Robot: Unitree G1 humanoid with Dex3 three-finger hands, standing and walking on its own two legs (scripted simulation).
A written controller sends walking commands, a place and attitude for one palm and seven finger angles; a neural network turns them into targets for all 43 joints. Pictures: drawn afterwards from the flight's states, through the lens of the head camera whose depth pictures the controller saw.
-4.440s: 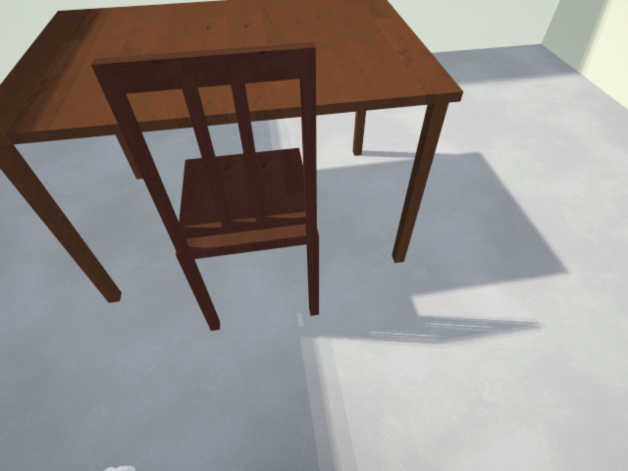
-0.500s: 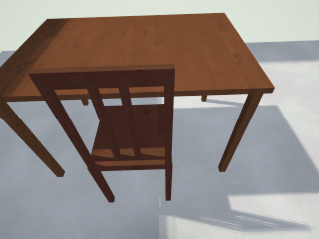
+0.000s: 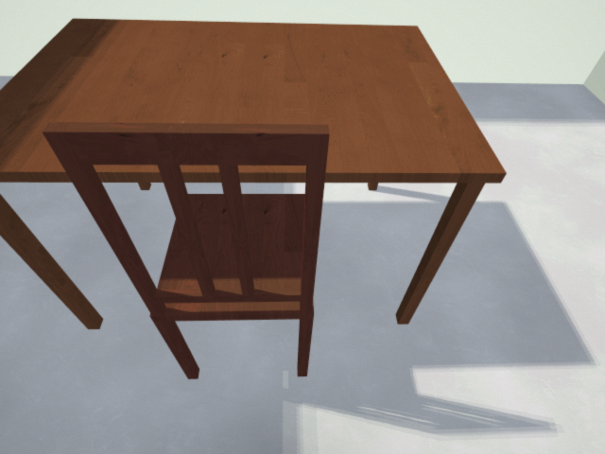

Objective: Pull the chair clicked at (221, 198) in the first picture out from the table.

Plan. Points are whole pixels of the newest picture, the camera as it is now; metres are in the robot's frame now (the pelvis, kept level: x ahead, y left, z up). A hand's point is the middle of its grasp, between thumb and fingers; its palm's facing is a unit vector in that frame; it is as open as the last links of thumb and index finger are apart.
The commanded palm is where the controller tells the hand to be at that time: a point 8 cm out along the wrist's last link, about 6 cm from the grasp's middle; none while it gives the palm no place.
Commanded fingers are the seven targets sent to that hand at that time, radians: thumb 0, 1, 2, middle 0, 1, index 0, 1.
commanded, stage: look again from close up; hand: left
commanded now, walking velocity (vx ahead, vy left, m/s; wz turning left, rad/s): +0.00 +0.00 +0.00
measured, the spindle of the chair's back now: (192, 240) +0.48 +0.23 -0.06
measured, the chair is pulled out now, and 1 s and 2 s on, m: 0.00 0.00 0.00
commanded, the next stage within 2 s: raise the hand toward the chair's back in 0.92 s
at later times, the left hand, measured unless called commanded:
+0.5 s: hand out of the picture +0.04 +0.17 -0.18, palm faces +0.00 -0.99 -0.17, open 7.4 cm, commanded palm none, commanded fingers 0.00 0.90 0.90 -0.20 -0.30 -0.20 -0.30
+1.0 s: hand out of the picture +0.04 +0.18 -0.17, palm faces -0.01 -0.98 -0.19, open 7.4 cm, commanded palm none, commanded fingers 0.00 0.90 0.90 -0.20 -0.30 -0.20 -0.30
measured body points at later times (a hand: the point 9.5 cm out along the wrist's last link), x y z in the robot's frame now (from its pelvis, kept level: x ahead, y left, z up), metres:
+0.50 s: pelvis +0.04 +0.01 +0.00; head +0.05 +0.02 +0.45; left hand +0.04 +0.23 -0.16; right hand +0.06 -0.22 -0.15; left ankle +0.05 +0.10 -0.74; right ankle -0.01 -0.10 -0.74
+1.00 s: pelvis +0.06 +0.01 +0.00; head +0.07 +0.01 +0.45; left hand +0.05 +0.23 -0.16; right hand +0.05 -0.21 -0.16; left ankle +0.05 +0.10 -0.74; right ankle -0.01 -0.10 -0.74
